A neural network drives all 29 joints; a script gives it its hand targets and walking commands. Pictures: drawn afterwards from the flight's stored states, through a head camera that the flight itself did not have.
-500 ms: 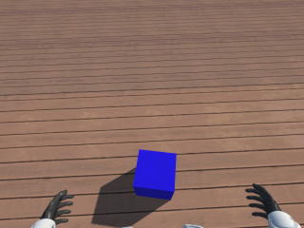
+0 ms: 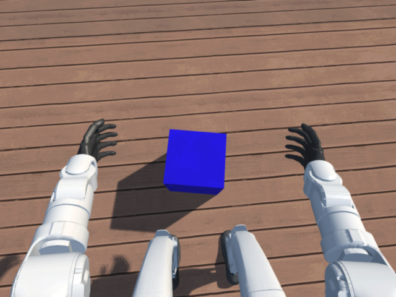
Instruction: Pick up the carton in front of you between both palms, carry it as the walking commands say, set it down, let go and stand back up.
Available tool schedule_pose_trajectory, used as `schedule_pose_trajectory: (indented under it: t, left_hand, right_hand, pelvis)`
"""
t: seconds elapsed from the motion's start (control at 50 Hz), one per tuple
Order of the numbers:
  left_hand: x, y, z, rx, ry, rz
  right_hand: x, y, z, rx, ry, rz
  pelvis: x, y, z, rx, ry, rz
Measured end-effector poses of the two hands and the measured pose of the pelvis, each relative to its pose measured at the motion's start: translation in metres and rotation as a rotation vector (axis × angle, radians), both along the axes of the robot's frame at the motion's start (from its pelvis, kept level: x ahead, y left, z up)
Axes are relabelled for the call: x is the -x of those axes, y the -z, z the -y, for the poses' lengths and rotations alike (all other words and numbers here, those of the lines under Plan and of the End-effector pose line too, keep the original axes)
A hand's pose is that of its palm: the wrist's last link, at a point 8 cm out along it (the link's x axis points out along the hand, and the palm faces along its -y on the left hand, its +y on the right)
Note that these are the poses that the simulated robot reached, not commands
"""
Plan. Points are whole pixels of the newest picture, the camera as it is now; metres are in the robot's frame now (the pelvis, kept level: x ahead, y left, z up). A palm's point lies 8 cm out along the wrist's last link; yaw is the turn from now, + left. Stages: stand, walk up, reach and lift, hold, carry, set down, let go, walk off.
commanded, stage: reach and lift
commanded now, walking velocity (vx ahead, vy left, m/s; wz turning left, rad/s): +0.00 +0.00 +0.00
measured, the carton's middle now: (195, 165) +0.47 +0.00 -0.56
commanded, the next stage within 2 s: none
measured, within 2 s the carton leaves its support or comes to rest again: neither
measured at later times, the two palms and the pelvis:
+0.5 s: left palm (124, 122) +0.51 +0.19 -0.18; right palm (271, 134) +0.46 -0.19 -0.18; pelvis -0.01 +0.01 -0.06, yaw -1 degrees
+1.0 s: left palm (143, 153) +0.49 +0.18 -0.42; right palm (251, 160) +0.45 -0.20 -0.42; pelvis -0.06 +0.00 -0.26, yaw -2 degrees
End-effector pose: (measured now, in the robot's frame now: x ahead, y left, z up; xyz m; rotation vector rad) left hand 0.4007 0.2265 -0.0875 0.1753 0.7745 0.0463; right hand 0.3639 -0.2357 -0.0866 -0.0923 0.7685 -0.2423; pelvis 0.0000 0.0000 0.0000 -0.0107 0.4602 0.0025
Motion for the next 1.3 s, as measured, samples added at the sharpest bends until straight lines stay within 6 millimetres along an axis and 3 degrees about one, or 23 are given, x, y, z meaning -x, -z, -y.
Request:
schedule_pose_trajectory:
  t: [0.18,0.28,0.36,0.46,0.54,0.72,0.82,0.98,1.18,1.3]
  left_hand:
    - [-0.070,0.017,0.024,0.063,0.019,0.068]
    - [-0.101,0.029,0.035,0.081,0.036,0.103]
    - [-0.113,0.046,0.039,0.084,0.039,0.110]
    - [-0.115,0.079,0.041,0.085,0.028,0.096]
    - [-0.109,0.119,0.042,0.080,0.015,0.074]
    - [-0.092,0.230,0.039,0.067,-0.006,0.067]
    - [-0.089,0.278,0.038,0.069,-0.008,0.090]
    - [-0.091,0.327,0.043,0.071,-0.014,0.080]
    - [-0.091,0.394,0.049,0.075,-0.020,0.032]
    - [-0.094,0.410,0.053,0.075,-0.004,0.045]
  right_hand:
    - [-0.060,0.020,-0.028,-0.051,0.043,0.083]
    - [-0.086,0.033,-0.040,-0.057,0.049,0.120]
    - [-0.095,0.049,-0.044,-0.056,0.050,0.127]
    - [-0.096,0.081,-0.044,-0.057,0.052,0.113]
    - [-0.094,0.117,-0.042,-0.057,0.051,0.092]
    - [-0.085,0.225,-0.037,-0.053,0.043,0.068]
    - [-0.082,0.273,-0.035,-0.053,0.034,0.081]
    - [-0.082,0.326,-0.039,-0.070,0.040,0.069]
    - [-0.085,0.390,-0.047,-0.076,0.025,0.015]
    - [-0.092,0.401,-0.041,-0.065,0.032,0.025]
  pelvis:
    - [0.032,0.028,-0.002,0.011,-0.008,-0.128]
    - [0.034,0.038,-0.004,0.015,-0.012,-0.203]
    - [0.028,0.041,-0.006,0.018,-0.013,-0.264]
    - [0.016,0.052,-0.007,0.021,-0.010,-0.349]
    - [0.008,0.073,-0.006,0.024,-0.007,-0.415]
    - [0.014,0.154,-0.003,0.028,0.003,-0.471]
    - [0.029,0.202,-0.001,0.027,0.008,-0.432]
    - [0.053,0.257,0.000,0.025,0.013,-0.328]
    - [0.063,0.297,-0.001,0.027,0.020,-0.235]
    - [0.056,0.308,-0.002,0.029,0.023,-0.200]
